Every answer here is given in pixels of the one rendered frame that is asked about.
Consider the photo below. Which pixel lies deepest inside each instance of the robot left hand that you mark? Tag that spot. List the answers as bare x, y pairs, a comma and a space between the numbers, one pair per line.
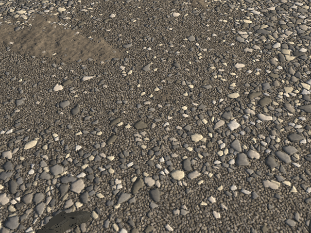
63, 221

